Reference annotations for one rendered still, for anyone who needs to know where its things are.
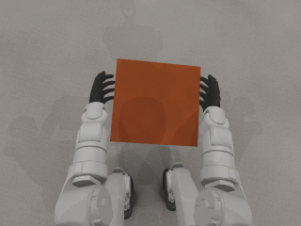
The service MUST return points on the right robot hand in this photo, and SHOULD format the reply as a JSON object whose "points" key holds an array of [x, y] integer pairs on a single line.
{"points": [[212, 96]]}

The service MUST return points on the right robot forearm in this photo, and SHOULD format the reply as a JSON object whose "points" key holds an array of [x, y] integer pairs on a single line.
{"points": [[218, 166]]}

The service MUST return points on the carton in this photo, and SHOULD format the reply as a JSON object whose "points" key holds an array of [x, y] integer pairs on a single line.
{"points": [[155, 103]]}

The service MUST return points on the right robot upper arm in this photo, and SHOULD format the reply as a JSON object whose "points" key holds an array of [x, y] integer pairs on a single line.
{"points": [[216, 207]]}

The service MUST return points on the left robot shin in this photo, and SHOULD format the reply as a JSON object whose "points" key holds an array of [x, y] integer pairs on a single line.
{"points": [[119, 170]]}

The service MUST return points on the left robot forearm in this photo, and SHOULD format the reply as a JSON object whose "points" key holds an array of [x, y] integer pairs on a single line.
{"points": [[89, 162]]}

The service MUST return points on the left robot upper arm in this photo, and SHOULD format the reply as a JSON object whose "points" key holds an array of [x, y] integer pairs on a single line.
{"points": [[84, 206]]}

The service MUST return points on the robot left foot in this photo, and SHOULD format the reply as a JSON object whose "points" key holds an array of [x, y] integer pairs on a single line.
{"points": [[128, 212]]}

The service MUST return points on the left robot hand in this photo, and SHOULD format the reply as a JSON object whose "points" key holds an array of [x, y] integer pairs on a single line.
{"points": [[97, 92]]}

